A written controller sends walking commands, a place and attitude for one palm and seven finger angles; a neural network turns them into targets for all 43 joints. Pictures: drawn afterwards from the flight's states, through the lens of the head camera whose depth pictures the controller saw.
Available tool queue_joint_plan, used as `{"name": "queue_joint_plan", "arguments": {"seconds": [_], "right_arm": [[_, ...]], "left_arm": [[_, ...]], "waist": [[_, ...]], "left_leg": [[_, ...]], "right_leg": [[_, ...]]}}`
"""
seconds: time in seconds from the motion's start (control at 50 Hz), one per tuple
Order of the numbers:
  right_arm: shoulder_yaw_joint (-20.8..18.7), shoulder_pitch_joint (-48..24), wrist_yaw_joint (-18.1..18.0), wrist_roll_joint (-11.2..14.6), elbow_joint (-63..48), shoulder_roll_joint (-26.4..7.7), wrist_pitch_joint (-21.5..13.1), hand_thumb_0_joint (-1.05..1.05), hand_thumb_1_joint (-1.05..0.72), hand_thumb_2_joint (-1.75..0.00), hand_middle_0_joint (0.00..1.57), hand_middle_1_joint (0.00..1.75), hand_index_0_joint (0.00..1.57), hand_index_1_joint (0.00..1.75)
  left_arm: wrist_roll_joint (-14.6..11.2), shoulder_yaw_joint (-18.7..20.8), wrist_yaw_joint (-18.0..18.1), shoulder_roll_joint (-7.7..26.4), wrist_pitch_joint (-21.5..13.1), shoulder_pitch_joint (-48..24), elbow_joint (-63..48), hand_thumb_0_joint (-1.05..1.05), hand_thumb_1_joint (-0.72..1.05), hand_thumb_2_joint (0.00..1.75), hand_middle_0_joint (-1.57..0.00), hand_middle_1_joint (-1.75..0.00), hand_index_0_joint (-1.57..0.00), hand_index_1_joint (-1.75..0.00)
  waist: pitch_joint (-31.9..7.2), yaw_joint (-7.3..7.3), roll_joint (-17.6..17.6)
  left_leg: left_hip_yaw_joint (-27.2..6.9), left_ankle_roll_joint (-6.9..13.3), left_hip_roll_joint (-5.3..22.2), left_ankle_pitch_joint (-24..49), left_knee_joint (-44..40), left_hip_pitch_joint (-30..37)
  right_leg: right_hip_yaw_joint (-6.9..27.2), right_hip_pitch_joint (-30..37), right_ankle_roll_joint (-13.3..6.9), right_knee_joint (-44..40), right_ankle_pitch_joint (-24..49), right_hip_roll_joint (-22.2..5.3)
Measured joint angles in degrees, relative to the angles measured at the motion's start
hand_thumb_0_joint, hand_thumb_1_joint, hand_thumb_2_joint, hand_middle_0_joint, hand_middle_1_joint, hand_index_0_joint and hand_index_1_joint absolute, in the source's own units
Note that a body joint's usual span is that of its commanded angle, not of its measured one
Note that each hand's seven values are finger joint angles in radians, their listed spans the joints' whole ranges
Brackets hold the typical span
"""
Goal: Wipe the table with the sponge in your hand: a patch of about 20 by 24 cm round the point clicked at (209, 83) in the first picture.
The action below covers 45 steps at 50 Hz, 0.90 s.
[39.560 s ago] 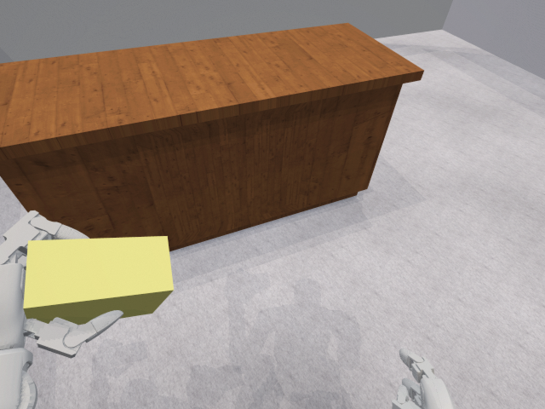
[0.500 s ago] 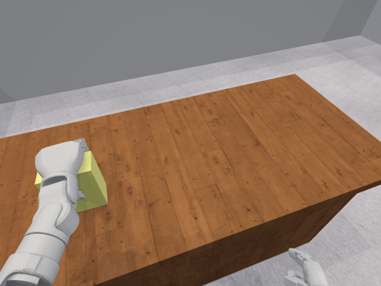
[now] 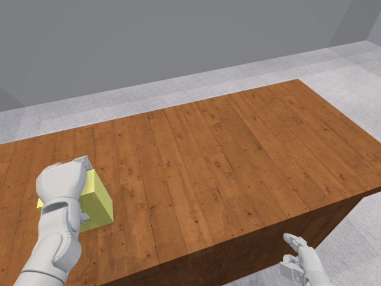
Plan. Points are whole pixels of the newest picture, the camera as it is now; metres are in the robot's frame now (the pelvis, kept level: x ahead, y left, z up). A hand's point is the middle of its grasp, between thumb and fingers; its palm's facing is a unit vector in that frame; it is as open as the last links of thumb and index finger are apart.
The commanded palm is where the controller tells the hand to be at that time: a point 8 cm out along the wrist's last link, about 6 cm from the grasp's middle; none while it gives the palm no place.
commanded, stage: wipe back along the first lane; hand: left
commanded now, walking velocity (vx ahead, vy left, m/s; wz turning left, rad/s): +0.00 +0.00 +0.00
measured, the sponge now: (83, 209) +0.27 +0.30 +0.00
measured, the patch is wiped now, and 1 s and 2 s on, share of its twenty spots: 1.00 1.00 1.00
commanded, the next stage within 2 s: lift the sponge slowly off the table in 0.62 s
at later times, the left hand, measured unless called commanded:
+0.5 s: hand (75, 213) +0.23 +0.27 +0.06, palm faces +0.03 -0.09 -1.00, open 10.6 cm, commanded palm +0.18 +0.25 +0.09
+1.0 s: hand (78, 224) +0.20 +0.25 +0.06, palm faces +0.04 -0.12 -0.99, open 10.6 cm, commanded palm +0.16 +0.24 +0.11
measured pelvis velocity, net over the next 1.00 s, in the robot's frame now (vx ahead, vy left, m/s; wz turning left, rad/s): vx -0.01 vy -0.01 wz -0.02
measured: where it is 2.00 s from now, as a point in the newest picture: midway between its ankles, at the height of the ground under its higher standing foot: outside the picture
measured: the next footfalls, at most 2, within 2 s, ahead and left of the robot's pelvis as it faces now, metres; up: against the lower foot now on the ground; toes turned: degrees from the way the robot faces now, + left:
none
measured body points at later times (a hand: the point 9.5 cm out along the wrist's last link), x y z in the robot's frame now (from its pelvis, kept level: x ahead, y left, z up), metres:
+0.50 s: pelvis -0.01 -0.01 +0.00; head -0.02 -0.04 +0.45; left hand +0.22 +0.27 +0.11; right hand +0.22 -0.22 -0.09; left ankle -0.02 +0.09 -0.74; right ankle -0.01 -0.11 -0.74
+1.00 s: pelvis -0.01 -0.01 +0.00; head -0.03 -0.04 +0.45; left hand +0.20 +0.25 +0.11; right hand +0.22 -0.22 -0.09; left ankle -0.02 +0.09 -0.74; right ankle -0.01 -0.11 -0.74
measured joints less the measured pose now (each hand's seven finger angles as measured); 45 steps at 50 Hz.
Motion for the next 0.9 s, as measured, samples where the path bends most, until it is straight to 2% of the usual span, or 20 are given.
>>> {"name": "queue_joint_plan", "arguments": {"seconds": [0.32,0.5,0.66,0.9], "right_arm": [[0.4,-0.6,0.2,-0.2,0.7,0.2,-0.2,0.02,-0.90,-0.90,0.20,0.30,0.20,0.30],[0.3,-1.0,0.2,-0.2,0.9,0.2,-0.4,0.02,-0.90,-0.90,0.20,0.30,0.20,0.30],[-0.1,-0.6,0.9,-0.3,0.5,0.3,-0.6,0.02,-0.90,-0.90,0.20,0.30,0.19,0.30],[-0.4,-1.0,1.0,-0.3,1.0,0.3,-0.2,0.02,-0.90,-0.90,0.20,0.30,0.18,0.30]], "left_arm": [[-1.3,0.3,0.1,-0.3,0.6,9.3,-9.3,-0.01,-0.52,1.04,-0.62,-1.37,-0.66,-1.35],[-0.6,-0.5,-0.2,-0.7,1.6,10.6,-10.9,-0.01,-0.52,1.04,-0.62,-1.37,-0.66,-1.34],[-0.6,-0.6,0.5,-1.2,1.0,15.3,-15.2,-0.02,-0.52,1.04,-0.62,-1.37,-0.66,-1.34],[-0.4,-2.4,0.2,-1.9,2.9,15.7,-17.0,-0.02,-0.52,1.04,-0.62,-1.36,-0.67,-1.34]], "waist": [[0.7,0.32,0.6],[1.2,0.54,0.8],[0.8,0.53,1.1],[1.4,1.20,1.0]], "left_leg": [[0.6,-0.3,0.4,-0.1,-0.2,1.9],[0.6,-0.4,0.5,0.1,-0.2,2.1],[0.9,-0.5,0.6,-0.2,0.1,2.2],[0.7,-0.5,0.6,0.1,0.0,3.1]], "right_leg": [[0.7,1.4,-0.3,0.3,-0.1,0.5],[0.6,1.6,-0.4,0.4,0.1,0.6],[0.9,1.6,-0.4,0.8,-0.1,0.7],[0.8,2.3,-0.6,1.0,-0.1,0.7]]}}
